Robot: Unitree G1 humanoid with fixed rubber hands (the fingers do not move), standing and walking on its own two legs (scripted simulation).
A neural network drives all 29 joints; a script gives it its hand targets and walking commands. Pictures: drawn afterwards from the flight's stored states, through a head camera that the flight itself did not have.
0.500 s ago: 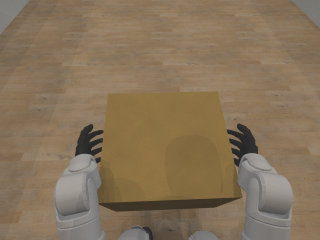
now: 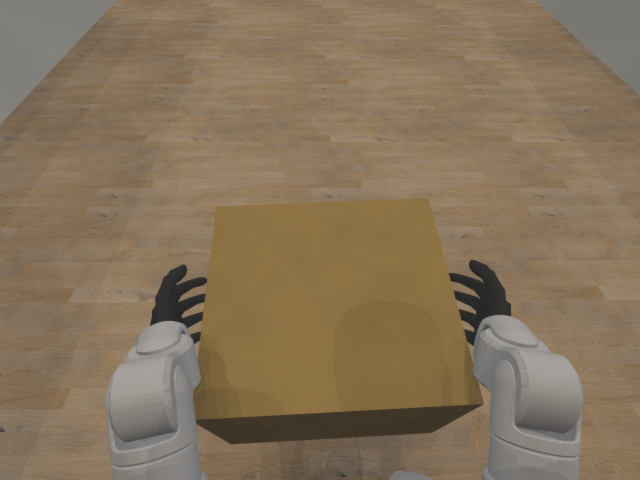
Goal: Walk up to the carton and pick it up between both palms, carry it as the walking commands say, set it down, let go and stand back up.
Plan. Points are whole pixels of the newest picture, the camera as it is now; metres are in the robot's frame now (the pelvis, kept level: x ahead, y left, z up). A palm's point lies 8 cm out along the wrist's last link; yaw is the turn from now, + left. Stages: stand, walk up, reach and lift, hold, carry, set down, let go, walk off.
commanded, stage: carry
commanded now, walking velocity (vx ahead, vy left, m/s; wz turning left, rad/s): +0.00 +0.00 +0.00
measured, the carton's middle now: (327, 323) +0.31 +0.00 +0.01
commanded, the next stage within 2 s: hold in 1.56 s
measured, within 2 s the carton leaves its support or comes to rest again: neither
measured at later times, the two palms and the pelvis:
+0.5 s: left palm (176, 392) +0.19 +0.15 +0.10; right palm (536, 402) +0.18 -0.19 +0.09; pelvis -0.07 -0.01 +0.00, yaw -1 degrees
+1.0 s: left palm (181, 385) +0.20 +0.15 +0.10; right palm (533, 395) +0.19 -0.19 +0.08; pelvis -0.07 -0.01 +0.00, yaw -1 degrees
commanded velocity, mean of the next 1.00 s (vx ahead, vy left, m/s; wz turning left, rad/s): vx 0.00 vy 0.00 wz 0.00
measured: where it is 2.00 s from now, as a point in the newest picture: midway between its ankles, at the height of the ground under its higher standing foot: outside the picture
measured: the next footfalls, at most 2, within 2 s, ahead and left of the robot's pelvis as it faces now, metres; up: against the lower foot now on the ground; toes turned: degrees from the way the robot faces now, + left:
right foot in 0.16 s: +0.00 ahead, -0.16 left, +0.00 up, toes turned -2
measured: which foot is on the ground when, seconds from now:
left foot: down 0.00-1.00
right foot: up 0.00-0.14, down 0.16-1.00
